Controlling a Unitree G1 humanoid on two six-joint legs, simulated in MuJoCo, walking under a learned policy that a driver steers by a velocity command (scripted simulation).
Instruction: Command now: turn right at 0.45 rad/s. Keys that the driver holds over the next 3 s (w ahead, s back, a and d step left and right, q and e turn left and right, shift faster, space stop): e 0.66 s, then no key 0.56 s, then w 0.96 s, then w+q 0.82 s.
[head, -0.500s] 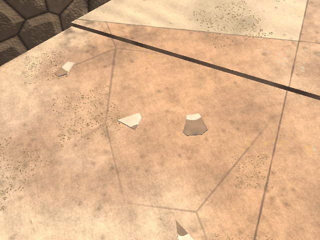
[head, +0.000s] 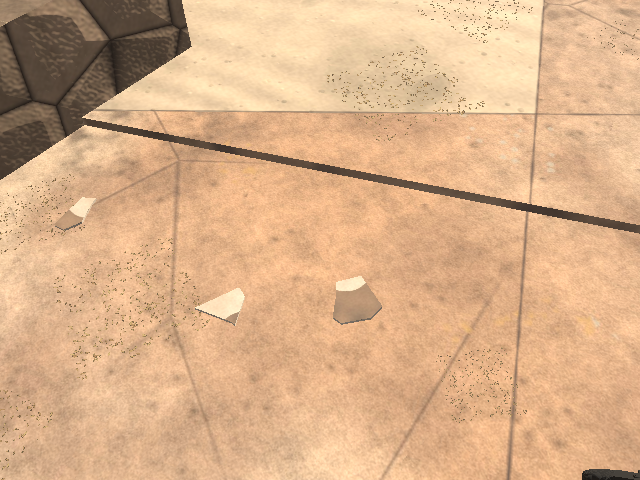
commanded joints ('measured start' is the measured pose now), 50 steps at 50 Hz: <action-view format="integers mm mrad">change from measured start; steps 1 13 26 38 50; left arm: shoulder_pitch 73 12 -76 -44 -70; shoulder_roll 57 153 171 86 70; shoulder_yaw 26 37 56 45 6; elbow -41 -137 -200 -214 -219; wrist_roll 6 -2 -11 -11 37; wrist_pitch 2 -40 -5 0 -26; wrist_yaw -7 43 33 31 15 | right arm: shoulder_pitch -90 -25 29 55 72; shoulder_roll -150 -103 -119 -147 -115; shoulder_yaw -49 -45 -46 -33 10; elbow -53 -17 -3 -8 30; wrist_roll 21 8 19 -7 -19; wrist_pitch -9 -21 -71 -44 -48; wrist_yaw -7 -15 32 9 32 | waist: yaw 33 -12 -23 -48 -54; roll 107 -100 -168 152 -173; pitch -113 -142 -135 -87 -121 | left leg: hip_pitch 26 -339 -38 237 8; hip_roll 213 -74 -123 160 3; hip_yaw -136 -223 -231 -314 -147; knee -76 444 -59 -264 -19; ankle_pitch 310 -61 -38 458 -151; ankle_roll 127 -77 -50 239 -51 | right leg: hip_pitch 87 313 199 -246 208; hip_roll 16 -161 -102 85 -202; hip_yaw -15 377 580 153 353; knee -151 -407 -341 306 -415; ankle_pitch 180 635 550 2 531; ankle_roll -41 -229 -211 102 -209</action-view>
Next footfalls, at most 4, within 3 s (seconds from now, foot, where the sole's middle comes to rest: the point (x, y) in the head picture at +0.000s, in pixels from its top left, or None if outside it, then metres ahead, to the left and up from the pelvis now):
0.58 left None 0.09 0.11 -0.76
0.94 right None -0.03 -0.13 -0.76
1.50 left None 0.14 0.05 -0.76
2.00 right None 0.38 -0.30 -0.76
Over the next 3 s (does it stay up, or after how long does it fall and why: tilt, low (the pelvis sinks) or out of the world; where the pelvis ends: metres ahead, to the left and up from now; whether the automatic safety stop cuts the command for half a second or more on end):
stays up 0.82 -0.31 0.01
